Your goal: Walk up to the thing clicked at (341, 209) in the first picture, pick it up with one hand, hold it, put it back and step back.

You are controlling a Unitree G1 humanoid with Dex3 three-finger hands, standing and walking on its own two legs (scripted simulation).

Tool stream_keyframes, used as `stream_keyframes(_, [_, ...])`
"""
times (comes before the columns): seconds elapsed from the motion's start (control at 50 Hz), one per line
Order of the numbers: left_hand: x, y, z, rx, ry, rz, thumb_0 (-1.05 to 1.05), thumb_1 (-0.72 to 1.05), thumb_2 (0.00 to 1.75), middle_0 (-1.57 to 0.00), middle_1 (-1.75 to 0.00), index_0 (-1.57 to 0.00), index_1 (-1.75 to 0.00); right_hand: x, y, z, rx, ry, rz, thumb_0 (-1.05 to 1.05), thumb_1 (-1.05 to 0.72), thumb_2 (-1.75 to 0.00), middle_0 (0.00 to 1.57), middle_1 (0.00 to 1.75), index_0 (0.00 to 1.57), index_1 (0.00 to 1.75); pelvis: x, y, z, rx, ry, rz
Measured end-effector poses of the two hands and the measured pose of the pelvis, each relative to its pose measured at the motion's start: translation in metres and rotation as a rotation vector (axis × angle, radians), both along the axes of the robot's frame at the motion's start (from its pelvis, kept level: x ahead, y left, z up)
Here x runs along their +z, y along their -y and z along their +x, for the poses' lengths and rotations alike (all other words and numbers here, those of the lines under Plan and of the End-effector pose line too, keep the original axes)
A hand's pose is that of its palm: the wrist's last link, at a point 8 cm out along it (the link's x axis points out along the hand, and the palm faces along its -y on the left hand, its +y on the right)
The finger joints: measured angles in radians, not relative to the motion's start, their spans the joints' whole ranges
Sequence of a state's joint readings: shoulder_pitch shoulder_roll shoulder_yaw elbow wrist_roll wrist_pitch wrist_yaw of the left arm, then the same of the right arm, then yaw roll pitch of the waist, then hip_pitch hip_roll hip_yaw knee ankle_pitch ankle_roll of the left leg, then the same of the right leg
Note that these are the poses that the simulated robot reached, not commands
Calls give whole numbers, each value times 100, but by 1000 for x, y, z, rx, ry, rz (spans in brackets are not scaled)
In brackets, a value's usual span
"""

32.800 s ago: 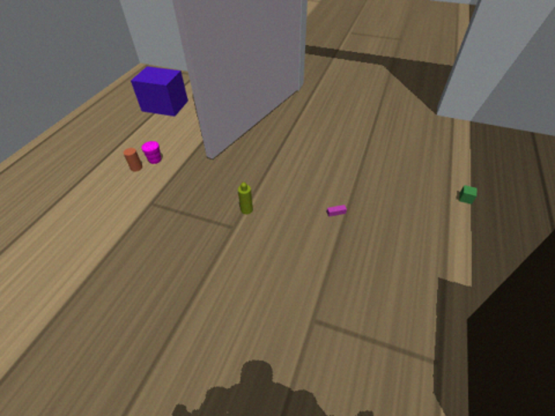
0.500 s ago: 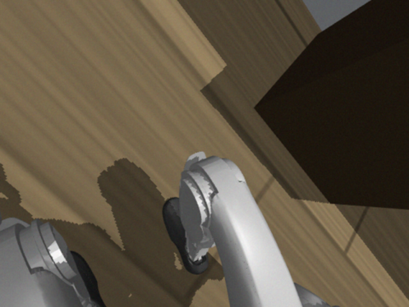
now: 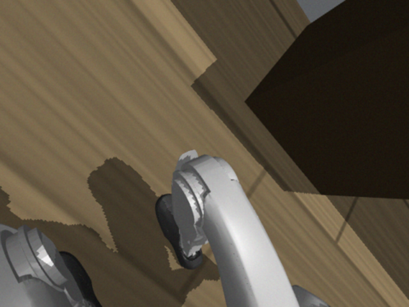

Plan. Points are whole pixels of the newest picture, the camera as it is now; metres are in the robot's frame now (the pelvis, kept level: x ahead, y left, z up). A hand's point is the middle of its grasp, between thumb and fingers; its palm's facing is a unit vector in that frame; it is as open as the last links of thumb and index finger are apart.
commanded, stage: close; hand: left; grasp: from above
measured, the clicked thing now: out of the picture +0.44 +0.29 -0.30
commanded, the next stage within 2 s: settle in 0.86 s
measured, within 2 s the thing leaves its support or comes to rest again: leaves its support in 1.24 s
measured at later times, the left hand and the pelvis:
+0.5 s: hand out of the picture +0.42 +0.30 -0.26, palm faces -0.28 -0.36 -0.89, open 8.5 cm; pelvis +0.00 +0.00 +0.00, yaw +0 degrees
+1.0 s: hand out of the picture +0.43 +0.29 -0.26, palm faces -0.25 -0.36 -0.90, open 6.8 cm; pelvis +0.00 +0.00 +0.00, yaw +0 degrees
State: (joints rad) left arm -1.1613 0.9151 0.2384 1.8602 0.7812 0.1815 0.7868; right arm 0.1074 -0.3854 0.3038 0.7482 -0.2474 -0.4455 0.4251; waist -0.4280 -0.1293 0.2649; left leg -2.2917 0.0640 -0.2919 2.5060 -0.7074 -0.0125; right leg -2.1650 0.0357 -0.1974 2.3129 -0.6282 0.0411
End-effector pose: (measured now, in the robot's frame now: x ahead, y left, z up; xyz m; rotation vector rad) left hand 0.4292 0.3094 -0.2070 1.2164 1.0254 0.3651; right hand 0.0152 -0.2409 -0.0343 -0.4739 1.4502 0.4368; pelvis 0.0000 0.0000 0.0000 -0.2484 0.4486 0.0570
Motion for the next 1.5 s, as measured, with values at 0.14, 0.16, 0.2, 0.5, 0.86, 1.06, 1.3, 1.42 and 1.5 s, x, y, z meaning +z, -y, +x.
stream_keyframes(0.14, [1,3,0,-25,-5,1,0,9,43,-69,-46,-68,-46,-3,-3,3,6,15,13,0,-91,-91,19,30,20,30,0,-1,0,-1,5,0])
stream_keyframes(0.16, [1,3,0,-26,-4,0,0,10,41,-70,-45,-69,-45,-3,-3,3,7,18,14,0,-91,-91,19,30,20,30,0,-1,0,-1,7,0])
stream_keyframes(0.2, [2,3,0,-27,-2,-2,0,12,39,-72,-44,-71,-44,-3,-3,4,8,24,12,0,-91,-90,19,30,20,30,0,-1,-1,-2,9,0])
stream_keyframes(0.5, [1,7,-2,-28,0,-9,0,25,27,-84,-34,-84,-34,3,-2,0,9,15,7,0,-90,-90,19,30,20,30,1,-1,-1,-2,12,-2])
stream_keyframes(0.86, [0,14,-1,-8,9,-1,2,43,14,-102,-26,-99,-23,5,-2,-7,14,8,18,0,-90,-90,19,30,20,30,0,-1,-2,0,24,-1])
stream_keyframes(1.06, [1,13,0,29,19,2,4,48,10,-108,-23,-101,-18,4,-1,-10,13,8,20,0,-91,-90,19,30,20,30,-2,0,-3,-3,29,1])
stream_keyframes(1.3, [11,1,-3,131,51,6,4,47,8,-110,-19,-104,-15,2,-2,-14,-3,-30,44,0,-92,-90,19,30,20,30,1,1,-1,6,24,6])
stream_keyframes(1.42, [21,-3,-7,228,87,-20,4,47,9,-111,-18,-104,-13,2,4,-7,-11,-24,41,0,-92,-90,19,30,20,30,5,3,-1,11,11,15])
stream_keyframes(1.5, [35,-4,-6,258,99,-29,4,47,10,-110,-19,-104,-14,3,12,2,-17,-12,29,0,-92,-90,19,30,20,30,9,4,-1,16,-8,21])
